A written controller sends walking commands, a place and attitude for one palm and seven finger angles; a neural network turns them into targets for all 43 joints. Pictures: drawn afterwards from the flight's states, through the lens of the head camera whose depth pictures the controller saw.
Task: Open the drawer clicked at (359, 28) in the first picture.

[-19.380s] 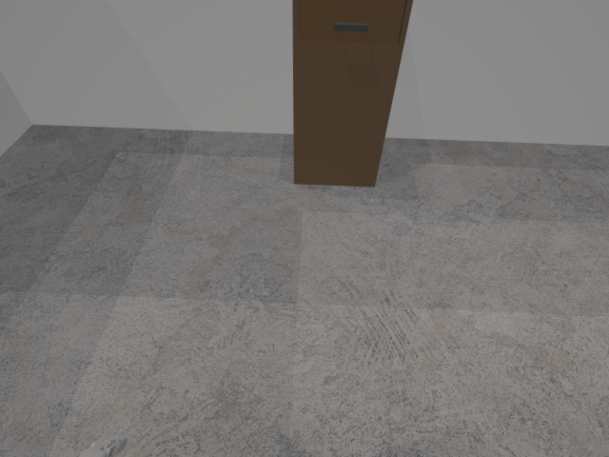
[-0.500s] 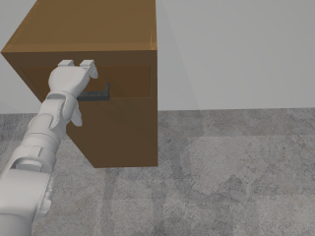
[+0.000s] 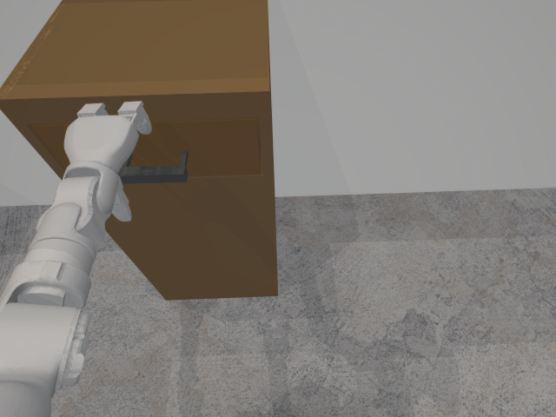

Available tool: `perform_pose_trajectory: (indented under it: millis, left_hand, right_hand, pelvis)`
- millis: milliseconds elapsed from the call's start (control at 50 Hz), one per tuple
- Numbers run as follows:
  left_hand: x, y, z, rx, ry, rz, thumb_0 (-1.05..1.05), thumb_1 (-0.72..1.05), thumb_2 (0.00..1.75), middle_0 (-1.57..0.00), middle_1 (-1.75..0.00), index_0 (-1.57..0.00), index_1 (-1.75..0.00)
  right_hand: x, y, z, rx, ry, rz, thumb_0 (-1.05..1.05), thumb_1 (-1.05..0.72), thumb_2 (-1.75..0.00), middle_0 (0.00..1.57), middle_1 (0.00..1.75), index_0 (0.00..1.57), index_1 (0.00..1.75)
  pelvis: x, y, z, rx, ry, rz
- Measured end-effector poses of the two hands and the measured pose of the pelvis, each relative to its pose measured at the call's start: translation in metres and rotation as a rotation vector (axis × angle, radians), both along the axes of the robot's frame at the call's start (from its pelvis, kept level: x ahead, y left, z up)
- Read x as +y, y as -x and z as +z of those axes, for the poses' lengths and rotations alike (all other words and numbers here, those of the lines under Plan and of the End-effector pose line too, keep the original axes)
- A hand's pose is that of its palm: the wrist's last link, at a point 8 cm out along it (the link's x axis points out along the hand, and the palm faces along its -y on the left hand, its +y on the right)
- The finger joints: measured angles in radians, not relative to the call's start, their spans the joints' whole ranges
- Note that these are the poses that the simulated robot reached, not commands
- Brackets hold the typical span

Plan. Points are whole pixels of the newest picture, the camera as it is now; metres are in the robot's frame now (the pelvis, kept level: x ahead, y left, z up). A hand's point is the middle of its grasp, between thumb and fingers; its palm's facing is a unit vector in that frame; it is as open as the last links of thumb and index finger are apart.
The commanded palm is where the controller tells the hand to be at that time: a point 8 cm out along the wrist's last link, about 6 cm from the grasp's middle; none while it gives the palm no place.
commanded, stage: move the hooked fingers above the handle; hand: left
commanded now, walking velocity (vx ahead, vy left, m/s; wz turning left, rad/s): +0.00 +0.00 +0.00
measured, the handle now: (154, 165) +0.52 +0.22 +0.02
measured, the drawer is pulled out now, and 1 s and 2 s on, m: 0.00 0.00 0.00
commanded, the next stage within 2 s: lift the fingers back up to retry in 1.98 s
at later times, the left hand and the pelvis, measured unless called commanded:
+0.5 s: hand (129, 162) +0.47 +0.23 +0.08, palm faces +0.07 +0.01 -1.00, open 13.7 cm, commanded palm +0.44 +0.25 +0.14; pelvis +0.00 +0.01 +0.00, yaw -1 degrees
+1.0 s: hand (158, 157) +0.48 +0.19 +0.08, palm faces +0.12 -0.01 -0.99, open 13.7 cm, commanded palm +0.45 +0.24 +0.14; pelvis -0.01 +0.01 +0.00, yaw -1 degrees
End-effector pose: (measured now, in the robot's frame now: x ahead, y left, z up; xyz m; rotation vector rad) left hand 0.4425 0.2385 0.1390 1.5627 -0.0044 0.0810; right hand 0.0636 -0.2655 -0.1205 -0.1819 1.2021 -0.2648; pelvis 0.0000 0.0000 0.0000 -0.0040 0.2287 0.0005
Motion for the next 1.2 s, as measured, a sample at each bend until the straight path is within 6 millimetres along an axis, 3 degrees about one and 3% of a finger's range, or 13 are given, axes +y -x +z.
perform_pose_trajectory:
  millis: [60, 120, 220, 320, 460, 580, 640, 740, 840, 920, 1020, 1100, 1200]
  left_hand:
    - [0.017, -0.002, 0.003, 0.030, -0.024, 0.090, 0.00, -0.49, 0.30, -0.31, -1.21, -0.32, -1.20]
    - [0.020, 0.000, -0.001, 0.110, -0.030, 0.119, 0.00, -0.49, 0.30, -0.31, -1.20, -0.32, -1.20]
    - [-0.012, 0.003, -0.020, 0.209, 0.027, -0.039, 0.00, -0.49, 0.30, -0.31, -1.20, -0.32, -1.20]
    - [-0.040, -0.002, -0.018, 0.091, 0.078, -0.201, 0.00, -0.49, 0.30, -0.32, -1.21, -0.32, -1.20]
    - [-0.022, -0.008, -0.009, -0.041, 0.011, -0.075, 0.00, -0.49, 0.30, -0.40, -1.26, -0.33, -1.21]
    - [0.020, 0.000, -0.004, 0.073, -0.017, 0.151, 0.00, -0.49, 0.30, -0.36, -1.24, -0.33, -1.21]
    - [0.027, 0.008, -0.001, 0.142, -0.025, 0.147, 0.00, -0.49, 0.30, -0.34, -1.22, -0.33, -1.21]
    - [-0.008, 0.014, -0.008, 0.188, 0.002, -0.065, 0.00, -0.49, 0.30, -0.32, -1.21, -0.32, -1.20]
    - [-0.046, 0.005, -0.014, 0.092, 0.055, -0.218, 0.00, -0.49, 0.30, -0.32, -1.21, -0.32, -1.20]
    - [-0.046, -0.008, -0.008, -0.033, 0.048, -0.171, 0.00, -0.49, 0.30, -0.35, -1.23, -0.32, -1.20]
    - [-0.052, -0.011, -0.003, -0.057, -0.014, -0.097, 0.00, -0.49, 0.30, -0.42, -1.29, -0.35, -1.23]
    - [-0.040, -0.012, 0.004, 0.010, -0.019, 0.030, 0.00, -0.49, 0.30, -0.39, -1.26, -0.37, -1.26]
    - [0.003, -0.006, 0.004, 0.143, -0.024, 0.170, 0.01, -0.49, 0.30, -0.35, -1.23, -0.35, -1.24]
  right_hand:
    - [0.001, 0.002, -0.002, 0.013, -0.013, 0.003, 0.01, -0.91, -0.89, 0.20, 0.30, 0.20, 0.30]
    - [0.002, 0.005, -0.003, 0.030, -0.019, 0.002, 0.01, -0.91, -0.89, 0.20, 0.30, 0.20, 0.30]
    - [0.002, 0.007, 0.001, 0.047, 0.009, 0.005, 0.01, -0.91, -0.89, 0.20, 0.30, 0.20, 0.30]
    - [0.000, 0.009, 0.005, 0.030, 0.038, -0.012, 0.01, -0.91, -0.89, 0.20, 0.30, 0.20, 0.30]
    - [0.009, 0.016, -0.006, 0.044, -0.011, -0.018, 0.01, -0.91, -0.89, 0.20, 0.30, 0.20, 0.30]
    - [0.018, 0.019, -0.008, 0.040, -0.047, -0.038, 0.01, -0.91, -0.89, 0.20, 0.30, 0.20, 0.30]
    - [0.017, 0.019, -0.003, 0.033, -0.033, -0.028, 0.01, -0.91, -0.89, 0.20, 0.30, 0.20, 0.30]
    - [0.008, 0.016, 0.004, 0.033, 0.022, 0.015, 0.01, -0.91, -0.89, 0.20, 0.30, 0.20, 0.30]
    - [-0.002, 0.014, 0.008, 0.009, 0.058, 0.015, 0.01, -0.91, -0.89, 0.20, 0.30, 0.20, 0.30]
    - [-0.003, 0.020, 0.003, 0.009, 0.049, -0.003, 0.01, -0.91, -0.89, 0.20, 0.30, 0.20, 0.30]
    - [0.005, 0.031, -0.010, 0.048, -0.012, -0.022, 0.01, -0.91, -0.89, 0.20, 0.30, 0.20, 0.30]
    - [0.013, 0.034, -0.012, 0.045, -0.047, -0.061, 0.01, -0.91, -0.89, 0.20, 0.30, 0.20, 0.30]
    - [0.010, 0.034, -0.006, 0.020, -0.033, -0.075, 0.01, -0.91, -0.89, 0.20, 0.30, 0.20, 0.30]
  pelvis:
    - [0.001, -0.001, 0.000, 0.006, 0.001, 0.002]
    - [0.002, -0.003, 0.002, 0.003, 0.003, 0.007]
    - [0.005, -0.005, 0.003, -0.014, 0.005, 0.017]
    - [0.007, -0.003, 0.000, -0.004, 0.005, 0.003]
    - [0.010, 0.002, -0.003, 0.017, 0.002, -0.019]
    - [0.009, 0.003, 0.002, -0.001, -0.002, -0.021]
    - [0.008, 0.003, 0.004, -0.015, 0.001, -0.004]
    - [0.009, 0.005, 0.003, -0.036, 0.006, 0.025]
    - [0.009, 0.010, -0.001, -0.014, 0.005, 0.019]
    - [0.009, 0.012, -0.005, 0.016, 0.002, -0.001]
    - [0.007, 0.013, -0.003, 0.020, -0.004, -0.021]
    - [0.003, 0.013, 0.001, -0.004, -0.010, -0.036]
    - [-0.002, 0.012, 0.005, -0.021, -0.011, -0.034]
